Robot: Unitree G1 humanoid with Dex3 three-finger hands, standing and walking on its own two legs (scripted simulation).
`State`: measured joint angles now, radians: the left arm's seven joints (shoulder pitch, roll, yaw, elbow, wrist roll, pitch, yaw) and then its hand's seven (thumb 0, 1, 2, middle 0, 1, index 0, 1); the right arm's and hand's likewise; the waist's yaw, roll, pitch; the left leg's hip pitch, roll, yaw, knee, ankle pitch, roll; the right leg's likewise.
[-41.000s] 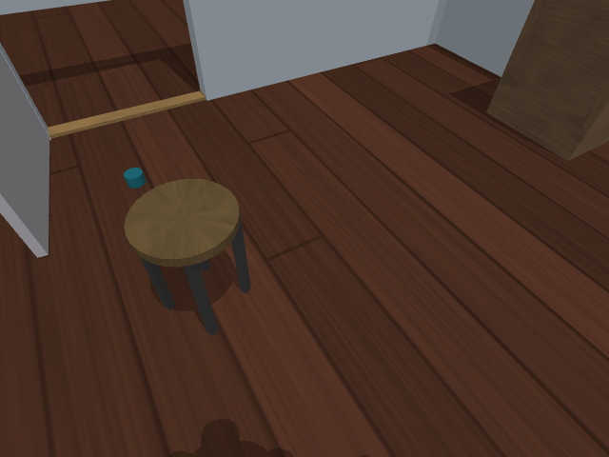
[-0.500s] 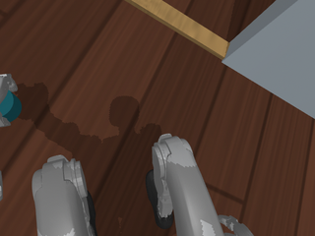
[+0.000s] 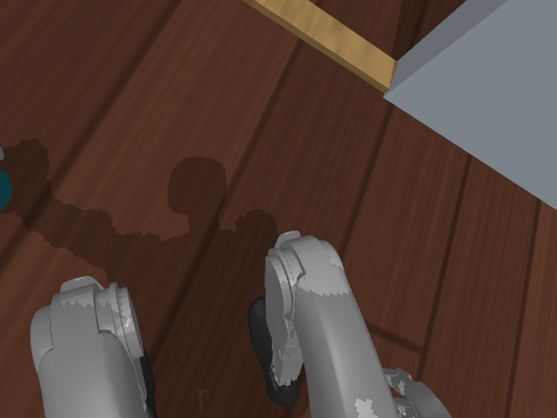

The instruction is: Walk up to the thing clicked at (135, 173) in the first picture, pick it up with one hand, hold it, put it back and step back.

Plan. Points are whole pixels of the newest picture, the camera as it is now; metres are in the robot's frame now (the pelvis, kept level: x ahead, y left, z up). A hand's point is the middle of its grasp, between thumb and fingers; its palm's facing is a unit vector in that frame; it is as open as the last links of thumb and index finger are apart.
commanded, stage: lower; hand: left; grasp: from above
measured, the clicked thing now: out of the picture +0.46 +0.32 -0.22
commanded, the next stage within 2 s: rest in 0.04 s
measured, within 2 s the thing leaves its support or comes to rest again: neither
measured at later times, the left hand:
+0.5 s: hand out of the picture +0.46 +0.31 -0.24, palm faces -0.47 -0.12 -0.87, open 10.4 cm
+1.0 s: hand out of the picture +0.46 +0.31 -0.26, palm faces -0.46 -0.13 -0.88, open 10.4 cm
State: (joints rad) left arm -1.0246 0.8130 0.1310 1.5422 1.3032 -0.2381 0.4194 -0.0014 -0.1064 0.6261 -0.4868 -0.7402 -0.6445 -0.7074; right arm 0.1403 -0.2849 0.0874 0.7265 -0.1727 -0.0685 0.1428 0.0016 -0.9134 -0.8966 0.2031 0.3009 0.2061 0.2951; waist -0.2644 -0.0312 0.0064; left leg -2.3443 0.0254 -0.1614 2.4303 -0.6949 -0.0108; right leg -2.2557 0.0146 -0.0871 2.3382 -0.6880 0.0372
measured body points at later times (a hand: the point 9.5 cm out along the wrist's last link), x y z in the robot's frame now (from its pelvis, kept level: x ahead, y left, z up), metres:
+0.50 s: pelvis +0.00 +0.00 -0.02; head +0.28 +0.09 +0.33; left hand +0.48 +0.31 -0.19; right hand +0.04 -0.27 -0.10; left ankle +0.07 +0.13 -0.29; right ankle +0.10 -0.12 -0.29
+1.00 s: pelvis +0.00 +0.01 -0.03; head +0.28 +0.10 +0.31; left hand +0.48 +0.31 -0.21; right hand +0.04 -0.26 -0.09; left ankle +0.07 +0.13 -0.29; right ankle +0.10 -0.12 -0.29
